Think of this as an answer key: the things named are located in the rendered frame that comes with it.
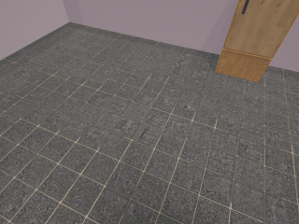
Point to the cupboard door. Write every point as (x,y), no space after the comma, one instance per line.
(260,29)

